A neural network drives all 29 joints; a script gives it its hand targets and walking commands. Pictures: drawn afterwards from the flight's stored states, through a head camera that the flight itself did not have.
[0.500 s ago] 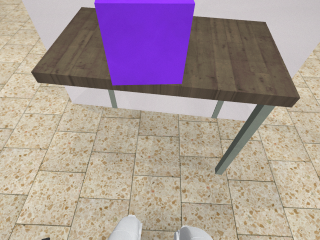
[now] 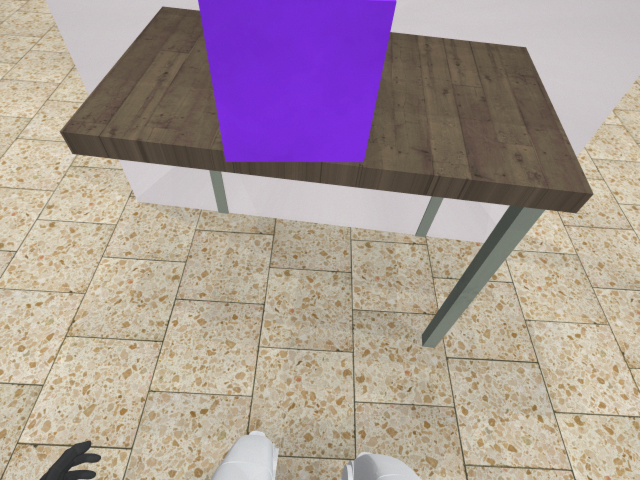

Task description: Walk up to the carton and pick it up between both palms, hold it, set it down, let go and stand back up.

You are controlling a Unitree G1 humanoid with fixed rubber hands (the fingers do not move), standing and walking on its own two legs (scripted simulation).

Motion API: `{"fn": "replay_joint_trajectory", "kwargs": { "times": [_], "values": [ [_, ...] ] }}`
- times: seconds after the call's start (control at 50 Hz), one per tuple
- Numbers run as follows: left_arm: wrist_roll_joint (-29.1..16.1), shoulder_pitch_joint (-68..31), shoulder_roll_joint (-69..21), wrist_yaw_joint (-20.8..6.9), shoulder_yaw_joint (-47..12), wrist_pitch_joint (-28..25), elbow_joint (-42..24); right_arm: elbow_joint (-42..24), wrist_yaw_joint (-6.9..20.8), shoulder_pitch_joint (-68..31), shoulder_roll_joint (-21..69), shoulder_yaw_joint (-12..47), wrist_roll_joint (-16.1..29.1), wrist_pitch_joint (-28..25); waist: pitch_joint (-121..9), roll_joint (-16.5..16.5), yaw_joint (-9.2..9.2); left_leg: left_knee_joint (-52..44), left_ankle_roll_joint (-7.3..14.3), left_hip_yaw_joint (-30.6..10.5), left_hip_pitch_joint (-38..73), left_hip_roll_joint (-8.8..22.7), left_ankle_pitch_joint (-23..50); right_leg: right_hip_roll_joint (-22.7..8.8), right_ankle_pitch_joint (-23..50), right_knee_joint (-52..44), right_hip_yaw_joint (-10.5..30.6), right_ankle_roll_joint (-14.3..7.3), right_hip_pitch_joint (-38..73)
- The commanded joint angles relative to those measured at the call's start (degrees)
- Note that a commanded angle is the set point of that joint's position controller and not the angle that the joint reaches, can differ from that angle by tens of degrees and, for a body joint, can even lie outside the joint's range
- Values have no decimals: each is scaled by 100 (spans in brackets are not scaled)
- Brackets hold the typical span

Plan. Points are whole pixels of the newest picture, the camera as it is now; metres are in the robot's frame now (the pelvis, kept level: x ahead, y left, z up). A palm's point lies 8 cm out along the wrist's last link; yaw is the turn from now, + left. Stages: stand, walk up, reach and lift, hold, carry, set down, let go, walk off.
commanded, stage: walk up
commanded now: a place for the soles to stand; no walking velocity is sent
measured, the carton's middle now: (293, 42) +0.72 +0.08 +0.16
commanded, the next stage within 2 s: none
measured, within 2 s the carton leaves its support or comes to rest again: neither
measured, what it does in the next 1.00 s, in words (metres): steps on the spot: left foot, then left foot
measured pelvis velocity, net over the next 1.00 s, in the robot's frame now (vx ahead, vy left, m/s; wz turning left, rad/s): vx -0.03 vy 0.01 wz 0.00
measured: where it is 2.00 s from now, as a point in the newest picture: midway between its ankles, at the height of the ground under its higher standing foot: outside the picture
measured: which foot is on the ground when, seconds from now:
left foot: down 0.00-0.00, up 0.02-0.22, down 0.24-0.52, up 0.54-0.76, down 0.78-1.00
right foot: down 0.00-0.84, up 0.86-1.00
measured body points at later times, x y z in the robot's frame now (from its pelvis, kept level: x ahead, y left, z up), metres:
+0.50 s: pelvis -0.02 +0.00 +0.00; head +0.01 +0.02 +0.45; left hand +0.09 +0.34 -0.11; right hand +0.07 -0.34 -0.08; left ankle +0.04 +0.14 -0.68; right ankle +0.00 -0.08 -0.68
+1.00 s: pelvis -0.03 +0.01 +0.00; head +0.00 +0.04 +0.45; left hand +0.08 +0.34 -0.11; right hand +0.05 -0.33 -0.08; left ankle +0.02 +0.14 -0.68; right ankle -0.01 -0.09 -0.67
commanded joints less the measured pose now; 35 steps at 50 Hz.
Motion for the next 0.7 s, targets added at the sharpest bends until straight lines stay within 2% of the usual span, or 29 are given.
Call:
{"fn": "replay_joint_trajectory", "kwargs": {
  "times": [0.0,0.02,0.06,0.1,0.16,0.18,0.2,0.22,0.24,0.26,0.28,0.3,0.32,0.36,0.4,0.44,0.46,0.48,0.5,0.52,0.54,0.58,0.6,0.64,0.68],
  "values": [
    [15,508,1538,121,605,-277,-219,-22,-59,-487,-1482,-432,47,-13,-660,347,188,585,205,-129,-1238,-8,-1169,-2249,1926,-3219,3638,-271,1328],
    [44,439,1537,136,612,-268,-236,12,-36,-433,-1513,-441,63,-3,-592,191,187,500,212,-84,-1144,47,-1040,-2150,1795,-3201,3466,-154,1379],
    [98,303,1415,155,621,-279,-329,74,-3,-222,-1493,-467,57,-10,-541,-293,106,333,221,84,-1121,117,-684,-1944,2542,-2956,3042,-16,1503],
    [92,368,1376,151,647,-271,-397,87,-6,-119,-1491,-483,33,-16,-649,-473,88,249,219,241,-866,177,-558,-1948,3028,-2795,2835,-106,1394],
    [101,309,1265,123,631,-247,-492,113,-14,-39,-1438,-483,21,-43,-667,-567,22,-203,226,459,-392,207,-484,-1959,3216,-2620,2614,-331,1038],
    [88,207,1227,108,604,-229,-534,150,-15,86,-1421,-486,8,-70,-707,-526,-75,-570,255,524,-11,188,-254,-1881,3214,-2445,2427,-378,785],
    [59,25,1144,89,561,-203,-593,215,-20,302,-1404,-499,-3,-116,-752,-425,-248,-1178,324,561,642,165,160,-1717,3179,-2139,2085,-348,352],
    [17,-173,1036,68,505,-178,-654,294,-35,626,-1441,-542,-41,-172,-800,-222,-485,-1817,425,369,1516,197,797,-1444,3206,-1591,1669,-202,-312],
    [-28,-241,835,50,460,-161,-745,325,-75,982,-1713,-652,-132,-230,-1027,514,-647,-2252,728,-994,2089,826,1238,-880,3138,-346,1137,73,-956],
    [-85,-206,617,82,407,-130,-787,188,-73,893,-2053,-715,-145,-246,-1111,1458,-586,-2848,1484,-2977,1953,1868,1855,-128,1477,1053,560,388,-1336],
    [-55,-267,733,131,439,-48,-754,149,-83,719,-2122,-706,-104,-215,-1015,1424,-482,-3113,1934,-3862,1652,2276,1902,-12,-911,1333,822,348,-1386],
    [-26,-155,793,120,415,-1,-699,117,-95,387,-2083,-700,-133,-206,-791,1136,-318,-3089,2014,-3768,1350,2263,1336,-149,-1053,1478,1026,300,-1341],
    [-13,-19,853,80,425,-2,-607,24,-109,79,-2048,-672,-165,-196,-587,1048,-208,-2996,1931,-3487,1056,2131,1033,-237,-965,1359,1001,225,-1282],
    [-7,123,855,5,462,-11,-450,-76,-93,-284,-1949,-623,-220,-176,-298,1234,-106,-2826,1707,-3074,435,1879,1016,-364,-866,1011,908,143,-1015],
    [-3,406,871,-11,534,-28,-337,-150,-57,-477,-1903,-605,-225,-160,-418,1410,15,-2725,1598,-2871,82,1742,773,-307,-414,597,768,133,-463],
    [4,844,910,-5,587,-89,-160,-239,-19,-831,-1797,-559,-181,-124,-632,1344,307,-2290,1348,-2447,-381,1537,606,-311,247,-389,800,117,448],
    [47,1025,1005,20,613,-148,-76,-215,-1,-838,-1598,-488,-158,-95,-720,753,436,-1482,1011,-1850,-560,1136,576,-570,7,-1507,1362,117,746],
    [114,1093,1337,56,688,-227,-63,-204,1,-693,-1340,-438,-88,-56,-688,-548,457,157,466,-377,-1234,235,438,-1332,56,-3066,2917,-30,1253],
    [94,733,1477,82,664,-289,-252,-168,-43,-677,-1205,-364,-40,-19,-310,-419,323,632,149,138,-1840,-304,-885,-2069,1276,-3498,4016,-150,1307],
    [51,528,1516,87,647,-280,-265,-46,-66,-618,-1471,-423,9,15,-552,320,247,640,191,-271,-1467,-99,-1089,-2196,1095,-3492,3911,-171,1161],
    [43,418,1563,106,631,-277,-274,27,-42,-506,-1542,-452,47,20,-485,300,170,603,200,-170,-1241,-26,-1071,-2181,908,-3482,3736,-130,1054],
    [98,333,1465,132,636,-282,-295,83,8,-386,-1511,-466,50,23,-394,-64,153,462,205,-34,-1223,74,-781,-1947,1461,-3268,3284,100,1264],
    [108,331,1445,144,640,-288,-348,98,12,-293,-1507,-474,40,8,-453,-291,121,391,211,53,-1165,117,-656,-1919,1948,-3129,3146,86,1327],
    [108,425,1381,142,657,-281,-398,107,6,-196,-1496,-475,32,-3,-625,-472,122,286,197,202,-985,183,-539,-1934,2735,-2874,2917,-36,1401],
    [113,381,1299,130,647,-266,-466,118,-5,-148,-1491,-482,16,-15,-663,-564,87,85,196,363,-696,225,-530,-1952,2917,-2740,2773,-226,1174]
  ]
}}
